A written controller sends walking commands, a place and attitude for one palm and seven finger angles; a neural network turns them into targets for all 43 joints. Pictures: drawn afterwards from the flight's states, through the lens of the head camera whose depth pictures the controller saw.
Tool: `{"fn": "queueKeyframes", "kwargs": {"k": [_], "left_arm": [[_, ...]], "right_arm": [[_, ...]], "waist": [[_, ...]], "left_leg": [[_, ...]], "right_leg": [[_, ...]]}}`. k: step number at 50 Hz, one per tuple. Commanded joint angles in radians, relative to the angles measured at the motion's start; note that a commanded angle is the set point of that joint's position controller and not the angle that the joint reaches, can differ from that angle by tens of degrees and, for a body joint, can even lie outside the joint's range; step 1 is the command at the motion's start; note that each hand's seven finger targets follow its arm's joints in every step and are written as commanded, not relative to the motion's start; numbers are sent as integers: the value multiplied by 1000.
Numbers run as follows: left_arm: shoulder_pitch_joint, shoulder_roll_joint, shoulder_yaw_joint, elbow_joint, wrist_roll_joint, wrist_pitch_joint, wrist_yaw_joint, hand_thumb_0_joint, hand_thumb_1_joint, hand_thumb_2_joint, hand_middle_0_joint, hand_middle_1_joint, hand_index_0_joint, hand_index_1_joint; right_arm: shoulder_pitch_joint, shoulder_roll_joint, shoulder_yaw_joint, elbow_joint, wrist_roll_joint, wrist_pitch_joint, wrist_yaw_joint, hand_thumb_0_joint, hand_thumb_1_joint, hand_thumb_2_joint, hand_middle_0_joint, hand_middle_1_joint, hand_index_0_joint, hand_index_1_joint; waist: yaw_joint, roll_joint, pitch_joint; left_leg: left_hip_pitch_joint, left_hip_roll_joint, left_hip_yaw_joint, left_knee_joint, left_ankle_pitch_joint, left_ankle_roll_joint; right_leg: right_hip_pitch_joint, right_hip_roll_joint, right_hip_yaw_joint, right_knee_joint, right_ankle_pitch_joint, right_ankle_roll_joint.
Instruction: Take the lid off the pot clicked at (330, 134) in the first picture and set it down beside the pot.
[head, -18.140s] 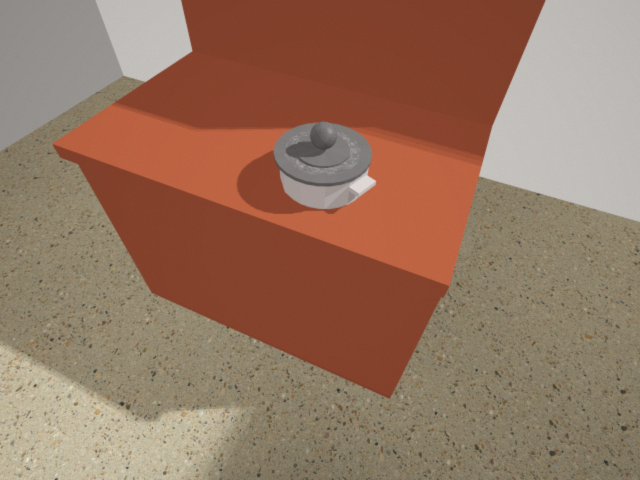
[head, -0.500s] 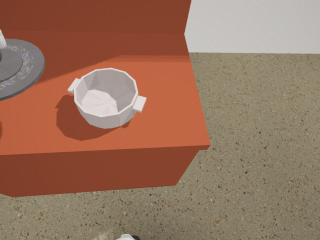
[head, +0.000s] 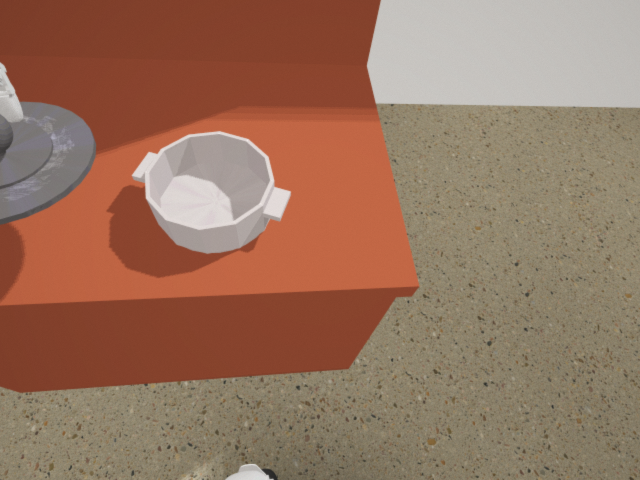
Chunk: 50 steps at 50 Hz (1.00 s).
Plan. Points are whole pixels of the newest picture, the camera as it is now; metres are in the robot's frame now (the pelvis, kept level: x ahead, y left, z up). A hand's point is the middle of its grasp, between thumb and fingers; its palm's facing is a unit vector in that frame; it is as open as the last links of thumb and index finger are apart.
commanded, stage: lower the lid onto the table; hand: left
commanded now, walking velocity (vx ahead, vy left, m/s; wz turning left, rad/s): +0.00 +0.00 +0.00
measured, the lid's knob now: out of the picture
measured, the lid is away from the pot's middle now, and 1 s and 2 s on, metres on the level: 0.23 0.23 0.23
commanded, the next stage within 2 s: none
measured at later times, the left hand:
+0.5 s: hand out of the picture +0.47 +0.35 +0.12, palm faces -0.45 -0.10 -0.89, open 8.3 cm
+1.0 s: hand out of the picture +0.48 +0.36 +0.08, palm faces -0.49 -0.11 -0.87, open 8.3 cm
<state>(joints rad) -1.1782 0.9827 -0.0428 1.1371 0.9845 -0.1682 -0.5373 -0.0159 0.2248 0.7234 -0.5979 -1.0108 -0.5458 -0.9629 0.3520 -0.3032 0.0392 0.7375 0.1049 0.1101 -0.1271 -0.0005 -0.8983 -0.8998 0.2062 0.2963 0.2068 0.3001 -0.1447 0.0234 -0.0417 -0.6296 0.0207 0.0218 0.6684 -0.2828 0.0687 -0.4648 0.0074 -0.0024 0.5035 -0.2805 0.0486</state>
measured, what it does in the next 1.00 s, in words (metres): stands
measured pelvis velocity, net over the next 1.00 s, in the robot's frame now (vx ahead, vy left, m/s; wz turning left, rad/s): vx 0.00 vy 0.01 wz -0.02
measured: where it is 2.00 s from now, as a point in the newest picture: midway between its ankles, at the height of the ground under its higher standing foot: outside the picture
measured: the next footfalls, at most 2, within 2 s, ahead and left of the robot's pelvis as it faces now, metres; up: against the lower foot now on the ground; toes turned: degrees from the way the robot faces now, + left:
none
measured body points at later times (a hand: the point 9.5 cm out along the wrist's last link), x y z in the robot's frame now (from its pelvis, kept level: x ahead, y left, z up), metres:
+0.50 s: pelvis +0.00 +0.01 +0.00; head +0.09 +0.04 +0.44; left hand +0.49 +0.35 +0.17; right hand -0.02 -0.28 -0.11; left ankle +0.02 +0.07 -0.72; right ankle -0.03 -0.17 -0.72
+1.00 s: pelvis +0.00 +0.01 -0.01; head +0.11 +0.04 +0.43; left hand +0.50 +0.36 +0.13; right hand -0.04 -0.28 -0.11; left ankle +0.02 +0.07 -0.72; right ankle -0.03 -0.17 -0.72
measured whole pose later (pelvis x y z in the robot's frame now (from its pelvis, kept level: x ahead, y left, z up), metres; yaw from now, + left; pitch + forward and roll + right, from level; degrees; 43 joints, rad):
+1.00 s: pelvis +0.00 +0.01 -0.01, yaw -1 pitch +17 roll -5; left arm -1.10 0.97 -0.01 1.18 1.01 -0.22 -0.45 -0.01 0.23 0.72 -0.59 -1.01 -0.54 -0.96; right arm 0.39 -0.30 0.04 0.74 0.09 0.11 -0.14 0.00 -0.90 -0.90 0.21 0.30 0.21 0.30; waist -0.17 0.02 -0.06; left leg -0.73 0.02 0.04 0.74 -0.31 0.09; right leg -0.57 0.01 0.01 0.57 -0.30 0.04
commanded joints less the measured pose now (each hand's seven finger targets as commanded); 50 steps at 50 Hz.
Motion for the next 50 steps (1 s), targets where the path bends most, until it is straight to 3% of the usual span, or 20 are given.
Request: {"fn": "queueKeyframes", "kwargs": {"k": [1, 5, 7, 9, 10, 11, 13, 17, 21, 24, 28, 30, 36, 38, 41, 42, 44, 46, 48, 50], "left_arm": [[-533, 349, 93, -241, -16, -6, 70, 0, 644, 936, -769, -1110, -736, -1081], [-525, 307, 66, -227, -10, -5, 75, 0, 644, 936, -769, -1110, -736, -1081], [-543, 373, 113, -253, -4, -11, 84, 0, 644, 936, -769, -1110, -736, -1081], [-533, 346, 108, -266, -10, -17, 87, 0, 644, 936, -769, -1110, -736, -1081], [-513, 296, 70, -224, -14, -13, 83, 0, 644, 936, -769, -1110, -736, -1081], [-526, 321, 91, -250, -17, -16, 85, 0, 644, 936, -769, -1110, -736, -1081], [-524, 273, 57, -262, -27, -22, 82, 0, 644, 936, -769, -1110, -736, -1081], [-511, 317, 93, -239, -17, -23, 102, 0, 644, 936, -769, -1110, -736, -1081], [-517, 306, 90, -253, -10, -27, 115, 0, 644, 936, -769, -1110, -736, -1081], [-484, 329, 116, -221, -8, -27, 127, 0, 644, 936, -769, -1110, -736, -1081], [-491, 273, 67, -222, -4, -24, 132, 0, 644, 936, -769, -1110, -736, -1081], [-491, 317, 94, -210, 3, -21, 138, 0, 644, 936, -769, -1110, -736, -1081], [-483, 379, 140, -216, 8, -35, 150, 0, 644, 936, -769, -1110, -736, -1081], [-469, 320, 99, -211, 7, -42, 147, 0, 644, 936, -769, -1110, -736, -1081], [-437, 343, 110, -154, 10, -36, 148, 0, 644, 936, -769, -1110, -736, -1081], [-446, 333, 97, -158, 8, -36, 148, 0, 644, 936, -769, -1110, -736, -1081], [-478, 335, 108, -235, 13, -51, 150, 0, 644, 936, -769, -1110, -736, -1081], [-461, 373, 139, -214, 8, -56, 151, 0, 644, 936, -769, -1110, -736, -1081], [-459, 324, 110, -231, -13, -66, 145, 0, 644, 936, -769, -1110, -736, -1081], [-452, 368, 144, -223, 0, -65, 153, 0, 644, 936, -769, -1110, -736, -1081]], "right_arm": [[128, -208, -61, -39, -2, -13, -17, 0, -900, -900, 200, 300, 200, 300], [135, -208, -62, -37, -4, -12, -12, 0, -900, -900, 200, 300, 200, 300], [139, -211, -62, -41, -6, -11, -15, 0, -900, -900, 200, 300, 200, 300], [145, -207, -66, -40, -9, -12, -19, 0, -900, -900, 200, 300, 200, 300], [143, -205, -66, -38, -6, -15, -17, 0, -900, -900, 200, 300, 200, 300], [147, -210, -68, -34, -8, -12, -18, 0, -900, -900, 200, 300, 200, 300], [137, -207, -66, -33, -3, -18, -19, 0, -900, -900, 200, 300, 200, 300], [152, -207, -66, -35, -7, -21, -24, 0, -900, -900, 200, 300, 200, 300], [158, -206, -67, -31, -12, -23, -25, 0, -900, -900, 200, 300, 200, 300], [164, -212, -66, -33, -14, -26, -26, 0, -900, -900, 200, 300, 200, 300], [157, -208, -63, -33, -9, -30, -23, 0, -900, -900, 200, 300, 200, 300], [167, -213, -65, -34, -11, -26, -25, 0, -900, -900, 200, 300, 200, 300], [180, -216, -64, -34, -15, -24, -34, 0, -900, -900, 200, 300, 200, 300], [176, -211, -63, -30, -12, -27, -31, 0, -900, -900, 200, 300, 200, 300], [182, -218, -62, -33, -13, -18, -31, 0, -900, -900, 200, 300, 200, 300], [179, -216, -62, -32, -10, -19, -29, 0, -900, -900, 200, 300, 200, 300], [191, -218, -68, -25, -18, -16, -33, 0, -900, -900, 200, 300, 200, 300], [192, -218, -65, -23, -18, -14, -35, 0, -900, -900, 200, 300, 200, 300], [188, -213, -64, -20, -12, -19, -38, 0, -900, -900, 200, 300, 200, 300], [200, -216, -66, -18, -21, -13, -37, 0, -900, -900, 200, 300, 200, 300]], "waist": [[-3, 220, -465], [-6, 233, -455], [1, 219, -491], [0, 240, -518], [-12, 244, -477], [-8, 215, -491], [-6, 249, -470], [-11, 213, -486], [-10, 264, -493], [-7, 209, -494], [-6, 242, -460], [-13, 203, -486], [-13, 211, -521], [-13, 267, -492], [-22, 189, -466], [-22, 226, -454], [-20, 280, -527], [-23, 253, -530], [-24, 267, -525], [-22, 270, -542]], "left_leg": [[517, -5, -25, -29, 398, 12], [534, 2, -35, -27, 422, 5], [527, 0, -39, -23, 405, 8], [573, 4, -48, -16, 489, 5], [557, 4, -42, -17, 451, 5], [557, 8, -49, -23, 422, 6], [563, 13, -45, -29, 440, 4], [540, 4, -44, -26, 383, 8], [565, 8, -54, -25, 425, -1], [554, 9, -56, -24, 434, 1], [541, 13, -53, -34, 404, -3], [527, 8, -49, -21, 386, 2], [519, 5, -47, -3, 433, 4], [548, 14, -52, 0, 488, -6], [484, 6, -47, 2, 382, 2], [476, 5, -40, 2, 358, 3], [559, 17, -61, 11, 469, -8], [537, 16, -56, 24, 453, -1], [543, 20, -54, 25, 496, -3], [558, 19, -62, 40, 523, -5]], "right_leg": [[-62, 70, -72, -26, 239, -66], [-101, 74, -77, -19, 217, -68], [-72, 73, -74, -15, 222, -70], [-92, 76, -75, -11, 239, -69], [-120, 75, -76, -14, 216, -68], [-115, 74, -76, -18, 203, -67], [-134, 70, -78, -16, 202, -73], [-117, 73, -72, -15, 189, -71], [-144, 74, -73, -14, 184, -73], [-134, 75, -71, -9, 194, -71], [-155, 72, -72, -9, 174, -79], [-135, 73, -65, -2, 186, -72], [-125, 75, -64, 13, 219, -70], [-175, 75, -71, 16, 209, -74], [-169, 77, -67, 17, 177, -68], [-174, 77, -65, 18, 172, -72], [-199, 81, -70, 26, 182, -74], [-190, 78, -65, 29, 190, -69], [-194, 78, -71, 38, 208, -72], [-209, 82, -69, 41, 204, -69]]}}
